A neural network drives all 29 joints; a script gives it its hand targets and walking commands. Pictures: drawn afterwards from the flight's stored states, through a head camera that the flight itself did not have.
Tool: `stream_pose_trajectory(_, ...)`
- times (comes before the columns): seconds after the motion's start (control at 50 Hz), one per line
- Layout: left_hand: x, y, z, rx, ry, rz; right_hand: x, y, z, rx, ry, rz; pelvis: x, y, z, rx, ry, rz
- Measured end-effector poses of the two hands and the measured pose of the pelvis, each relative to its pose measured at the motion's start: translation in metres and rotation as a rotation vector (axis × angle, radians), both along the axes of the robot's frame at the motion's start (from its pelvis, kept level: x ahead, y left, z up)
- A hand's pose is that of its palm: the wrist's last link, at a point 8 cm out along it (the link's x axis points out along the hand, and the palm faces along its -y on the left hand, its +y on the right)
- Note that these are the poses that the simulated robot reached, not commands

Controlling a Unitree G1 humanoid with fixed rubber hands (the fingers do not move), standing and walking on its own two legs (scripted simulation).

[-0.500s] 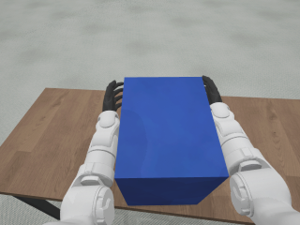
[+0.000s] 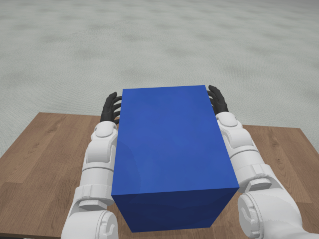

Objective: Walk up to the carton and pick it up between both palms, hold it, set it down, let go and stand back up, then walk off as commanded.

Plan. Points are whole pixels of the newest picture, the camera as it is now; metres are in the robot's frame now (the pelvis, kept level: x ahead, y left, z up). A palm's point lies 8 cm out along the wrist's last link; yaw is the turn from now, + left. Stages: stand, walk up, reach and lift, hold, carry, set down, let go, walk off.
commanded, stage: reach and lift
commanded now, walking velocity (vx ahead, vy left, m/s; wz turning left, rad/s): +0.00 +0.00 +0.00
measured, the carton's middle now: (167, 160) +0.29 +0.02 +0.09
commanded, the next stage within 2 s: hold in 1.64 s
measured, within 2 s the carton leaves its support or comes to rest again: neither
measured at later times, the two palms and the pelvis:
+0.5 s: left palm (115, 113) +0.35 +0.15 +0.18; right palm (233, 117) +0.36 -0.14 +0.18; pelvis -0.03 +0.00 +0.00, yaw +0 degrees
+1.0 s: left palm (106, 104) +0.35 +0.17 +0.21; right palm (228, 102) +0.38 -0.12 +0.21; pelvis -0.01 +0.01 +0.00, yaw +0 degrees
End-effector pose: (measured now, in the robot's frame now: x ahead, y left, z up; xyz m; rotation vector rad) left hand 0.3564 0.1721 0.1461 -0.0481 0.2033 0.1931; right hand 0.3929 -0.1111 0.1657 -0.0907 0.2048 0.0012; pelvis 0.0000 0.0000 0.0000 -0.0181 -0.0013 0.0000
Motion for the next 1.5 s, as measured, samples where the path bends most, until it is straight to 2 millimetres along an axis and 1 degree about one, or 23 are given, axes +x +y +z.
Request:
stream_pose_trajectory(0.06, -0.005, -0.002, 0.004, -0.001, -0.002, -0.018, -0.011, -0.003, 0.002, 0.008, -0.013, -0.017, -0.005, 0.003, 0.0, 0.002, -0.017, 0.003)
stream_pose_trajectory(0.16, -0.014, -0.005, 0.022, 0.017, -0.036, -0.022, -0.022, -0.006, 0.015, 0.026, -0.054, -0.026, -0.017, 0.003, 0.0, 0.007, -0.033, 0.006)
stream_pose_trajectory(0.22, -0.019, -0.009, 0.029, 0.048, -0.038, -0.026, -0.027, -0.01, 0.018, 0.042, -0.058, -0.026, -0.024, 0.001, 0.0, 0.01, -0.042, 0.006)
stream_pose_trajectory(0.3, -0.021, -0.016, 0.032, 0.075, -0.014, -0.044, -0.032, -0.018, 0.014, 0.057, -0.038, -0.035, -0.031, -0.001, -0.001, 0.013, -0.052, 0.006)
stream_pose_trajectory(0.38, -0.018, -0.022, 0.028, 0.085, 0.027, -0.069, -0.035, -0.025, 0.005, 0.06, 0.001, -0.052, -0.035, -0.003, -0.001, 0.014, -0.057, 0.006)
stream_pose_trajectory(0.42, -0.016, -0.024, 0.028, 0.086, 0.035, -0.075, -0.035, -0.027, 0.004, 0.058, 0.007, -0.056, -0.034, -0.003, -0.001, 0.014, -0.057, 0.006)
stream_pose_trajectory(0.46, -0.013, -0.024, 0.032, 0.089, 0.027, -0.077, -0.032, -0.027, 0.007, 0.055, -0.002, -0.056, -0.033, -0.002, -0.001, 0.014, -0.055, 0.006)
stream_pose_trajectory(0.58, 0.001, -0.02, 0.054, 0.102, -0.025, -0.07, -0.017, -0.022, 0.032, 0.041, -0.056, -0.052, -0.028, 0.0, -0.001, 0.011, -0.047, 0.006)
stream_pose_trajectory(0.62, 0.005, -0.018, 0.057, 0.097, -0.033, -0.068, -0.012, -0.02, 0.037, 0.035, -0.064, -0.052, -0.025, 0.001, -0.001, 0.01, -0.043, 0.006)
stream_pose_trajectory(0.7, 0.013, -0.013, 0.048, 0.079, -0.004, -0.073, -0.004, -0.015, 0.033, 0.033, -0.037, -0.051, -0.018, 0.003, 0.0, 0.007, -0.034, 0.006)
stream_pose_trajectory(0.78, 0.013, -0.005, 0.037, 0.066, 0.026, -0.07, 0.0, -0.007, 0.026, 0.073, -0.014, -0.051, -0.012, 0.005, 0.0, 0.004, -0.027, 0.006)
stream_pose_trajectory(0.84, 0.009, 0.0, 0.038, 0.072, 0.004, -0.056, -0.001, -0.002, 0.03, 0.097, -0.038, -0.043, -0.01, 0.007, 0.0, 0.002, -0.024, 0.006)
stream_pose_trajectory(0.92, 0.003, 0.002, 0.055, 0.083, -0.055, -0.043, -0.006, 0.0, 0.045, 0.116, -0.097, -0.035, -0.01, 0.007, 0.0, 0.002, -0.03, 0.006)
stream_pose_trajectory(0.96, 0.0, 0.0, 0.06, 0.082, -0.062, -0.045, -0.01, -0.002, 0.049, 0.117, -0.106, -0.037, -0.011, 0.007, 0.0, 0.002, -0.041, 0.006)
stream_pose_trajectory(1.02, -0.006, -0.005, 0.062, 0.084, -0.039, -0.06, -0.018, -0.007, 0.048, 0.119, -0.087, -0.045, -0.014, 0.006, 0.0, 0.003, -0.058, 0.007)
stream_pose_trajectory(1.14, -0.016, -0.014, 0.059, 0.107, 0.015, -0.078, -0.031, -0.017, 0.037, 0.123, -0.038, -0.057, -0.024, 0.003, 0.0, 0.007, -0.077, 0.007)
stream_pose_trajectory(1.24, -0.023, -0.018, 0.065, 0.108, 0.008, -0.077, -0.038, -0.021, 0.04, 0.116, -0.046, -0.059, -0.032, 0.001, -0.001, 0.01, -0.087, 0.007)
stream_pose_trajectory(1.36, -0.019, -0.022, 0.075, 0.091, 0.007, -0.082, -0.036, -0.025, 0.053, 0.088, -0.049, -0.061, -0.036, -0.001, -0.001, 0.012, -0.092, 0.007)
stream_pose_trajectory(1.5, -0.005, -0.019, 0.082, 0.084, -0.003, -0.084, -0.023, -0.022, 0.064, 0.074, -0.058, -0.058, -0.029, 0.001, -0.001, 0.009, -0.083, 0.008)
